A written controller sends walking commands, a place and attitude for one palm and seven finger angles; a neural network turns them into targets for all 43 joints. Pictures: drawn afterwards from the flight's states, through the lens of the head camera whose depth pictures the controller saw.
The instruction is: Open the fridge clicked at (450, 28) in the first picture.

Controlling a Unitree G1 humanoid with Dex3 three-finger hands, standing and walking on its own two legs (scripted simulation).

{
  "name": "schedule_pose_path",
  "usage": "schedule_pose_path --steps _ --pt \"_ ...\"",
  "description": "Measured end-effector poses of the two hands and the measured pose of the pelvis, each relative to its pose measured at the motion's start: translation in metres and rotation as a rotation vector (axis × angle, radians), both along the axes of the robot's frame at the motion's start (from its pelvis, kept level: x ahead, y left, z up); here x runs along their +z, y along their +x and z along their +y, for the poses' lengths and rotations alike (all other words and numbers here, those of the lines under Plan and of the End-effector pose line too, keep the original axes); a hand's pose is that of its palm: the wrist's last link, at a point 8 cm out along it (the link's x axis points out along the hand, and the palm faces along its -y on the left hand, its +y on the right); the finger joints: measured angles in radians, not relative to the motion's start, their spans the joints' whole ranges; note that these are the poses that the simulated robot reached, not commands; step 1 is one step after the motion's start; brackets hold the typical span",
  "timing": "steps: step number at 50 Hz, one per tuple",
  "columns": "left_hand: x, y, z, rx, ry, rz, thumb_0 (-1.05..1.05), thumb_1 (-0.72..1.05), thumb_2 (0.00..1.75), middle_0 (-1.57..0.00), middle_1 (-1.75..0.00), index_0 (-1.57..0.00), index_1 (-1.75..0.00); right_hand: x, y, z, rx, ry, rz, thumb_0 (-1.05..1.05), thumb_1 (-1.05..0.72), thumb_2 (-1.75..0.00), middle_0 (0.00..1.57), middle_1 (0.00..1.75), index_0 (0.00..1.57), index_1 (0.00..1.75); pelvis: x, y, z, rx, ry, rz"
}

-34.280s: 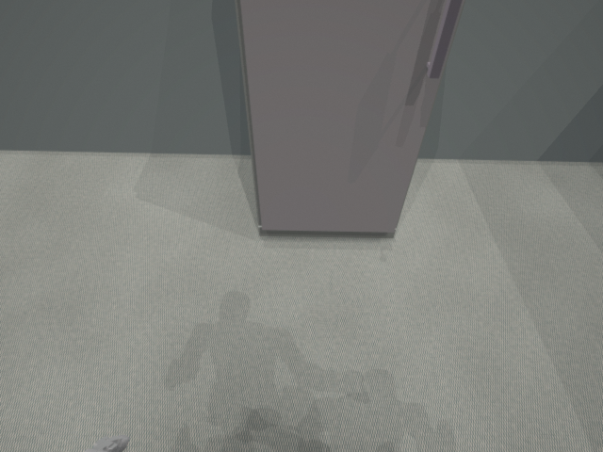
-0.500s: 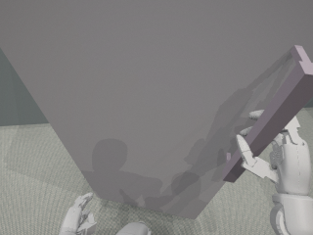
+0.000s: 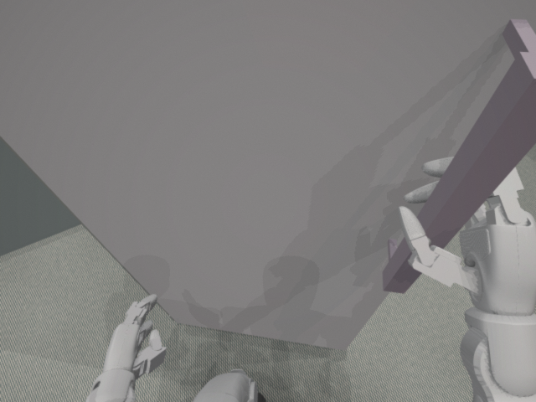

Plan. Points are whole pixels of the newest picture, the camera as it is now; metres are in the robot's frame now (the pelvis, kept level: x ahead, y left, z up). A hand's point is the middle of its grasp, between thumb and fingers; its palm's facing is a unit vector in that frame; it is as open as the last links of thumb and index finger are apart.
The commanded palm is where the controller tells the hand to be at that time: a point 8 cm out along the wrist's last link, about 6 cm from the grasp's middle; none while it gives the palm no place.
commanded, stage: walk backward, drawing the door open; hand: right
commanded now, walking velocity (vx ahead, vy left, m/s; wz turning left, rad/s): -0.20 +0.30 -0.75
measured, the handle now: (435, 198) +0.30 -0.14 +0.20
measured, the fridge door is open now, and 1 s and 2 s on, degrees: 37 70 66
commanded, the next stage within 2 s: stop walking and hold the door back in 0.90 s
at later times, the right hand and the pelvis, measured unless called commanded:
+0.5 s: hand out of the picture +0.12 -0.06 +0.19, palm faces +0.50 +0.83 -0.24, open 7.3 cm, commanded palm +0.06 -0.09 +0.19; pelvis -0.07 +0.18 +0.01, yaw -22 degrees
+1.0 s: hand out of the picture +0.01 +0.03 +0.19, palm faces +0.83 +0.47 -0.29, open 7.3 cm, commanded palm -0.05 +0.02 +0.18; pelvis -0.07 +0.36 +0.00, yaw -37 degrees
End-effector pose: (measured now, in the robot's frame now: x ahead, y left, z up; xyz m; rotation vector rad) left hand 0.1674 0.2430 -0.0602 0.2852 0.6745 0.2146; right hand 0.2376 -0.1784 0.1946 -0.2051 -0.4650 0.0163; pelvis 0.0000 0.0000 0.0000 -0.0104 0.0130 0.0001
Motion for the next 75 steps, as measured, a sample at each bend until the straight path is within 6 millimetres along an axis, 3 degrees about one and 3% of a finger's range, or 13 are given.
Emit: schedule_pose_path --steps 8,12,17,25,29,39,43,47,53,58,64,69,75 --pt "-0.001 -0.026 0.005 -0.179 -0.104 0.108 0.02 0.90 0.89 -0.20 -0.30 -0.20 -0.30 0.004 -0.055 0.018 -0.165 -0.004 0.061 -0.09 -0.51 -0.76 0.46 1.40 0.22 1.37 0.022 -0.032 0.061 -0.129 0.071 -0.034" --pt "-0.017 -0.023 0.025 -0.231 -0.156 0.106 0.02 0.90 0.89 -0.20 -0.30 -0.20 -0.31 0.005 -0.080 0.032 -0.298 -0.025 0.072 -0.09 -0.52 -0.80 0.46 1.40 0.20 1.35 0.014 -0.040 0.100 -0.174 0.069 -0.033" --pt "-0.039 -0.007 0.065 -0.284 -0.158 0.104 0.02 0.90 0.89 -0.20 -0.30 -0.20 -0.31 0.004 -0.112 0.052 -0.480 -0.065 0.059 -0.12 -0.54 -0.82 0.46 1.40 0.16 1.33 -0.001 -0.053 0.146 -0.226 0.028 -0.036" --pt "-0.007 0.001 0.114 -0.342 -0.013 0.085 0.02 0.90 0.89 -0.20 -0.30 -0.20 -0.30 0.005 -0.163 0.080 -0.522 -0.018 0.073 -0.07 -0.55 -0.82 0.46 1.40 0.18 1.36 0.010 -0.068 0.184 -0.381 -0.006 -0.034" --pt "-0.004 0.006 0.122 -0.401 0.045 0.020 0.02 0.90 0.89 -0.20 -0.30 -0.20 -0.30 -0.001 -0.184 0.092 -0.504 0.007 -0.021 -0.09 -0.51 -0.81 0.46 1.40 0.20 1.36 -0.007 -0.077 0.199 -0.430 0.025 -0.020" --pt "0.009 -0.014 0.125 -0.608 -0.071 0.115 0.02 0.90 0.89 -0.20 -0.30 -0.20 -0.30 0.004 -0.234 0.134 -0.697 0.010 0.061 -0.05 -0.54 -0.81 0.46 1.40 0.22 1.37 0.025 -0.084 0.276 -0.551 0.081 -0.073" --pt "-0.001 -0.005 0.139 -0.656 -0.133 0.102 0.02 0.90 0.89 -0.20 -0.30 -0.20 -0.31 0.006 -0.252 0.156 -0.823 -0.001 0.094 -0.04 -0.56 -0.84 0.46 1.40 0.20 1.35 0.020 -0.077 0.308 -0.588 0.076 -0.067" --pt "-0.021 0.018 0.161 -0.710 -0.171 0.075 0.02 0.90 0.89 -0.20 -0.30 -0.20 -0.31 0.005 -0.271 0.180 -0.972 -0.044 0.081 -0.07 -0.56 -0.84 0.46 1.40 0.18 1.31 0.000 -0.066 0.347 -0.610 0.019 -0.037" --pt "-0.017 0.040 0.208 -0.717 -0.056 0.122 0.02 0.90 0.89 -0.20 -0.30 -0.20 -0.30 0.008 -0.300 0.213 -1.054 -0.041 0.114 -0.08 -0.55 -0.81 0.46 1.40 0.23 1.32 0.011 -0.066 0.375 -0.703 -0.015 -0.037" --pt "-0.004 0.047 0.228 -0.772 0.046 0.115 0.02 0.90 0.89 -0.20 -0.30 -0.20 -0.30 0.007 -0.311 0.225 -1.063 -0.009 0.072 -0.08 -0.52 -0.83 0.46 1.40 0.28 1.35 0.017 -0.072 0.392 -0.772 -0.031 -0.021" --pt "0.010 0.038 0.223 -0.846 0.065 0.039 0.02 0.90 0.89 -0.19 -0.30 -0.19 -0.30 0.005 -0.309 0.221 -1.024 0.026 0.026 -0.06 -0.50 -0.86 0.46 1.40 0.34 1.37 0.010 -0.101 0.409 -0.800 -0.012 -0.019" --pt "0.010 0.004 0.215 -0.863 -0.032 0.027 0.02 0.91 0.89 -0.19 -0.30 -0.19 -0.30 0.007 -0.303 0.216 -1.009 0.067 0.058 -0.04 -0.54 -0.87 0.46 1.40 0.35 1.37 0.011 -0.127 0.425 -0.801 -0.013 -0.063" --pt "-0.015 -0.050 0.223 -0.910 -0.092 0.176 0.01 0.90 0.89 -0.20 -0.30 -0.20 -0.30 0.013 -0.296 0.210 -1.028 0.096 0.144 -0.04 -0.57 -0.81 0.46 1.40 0.35 1.39 0.014 -0.136 0.448 -0.826 0.015 -0.074"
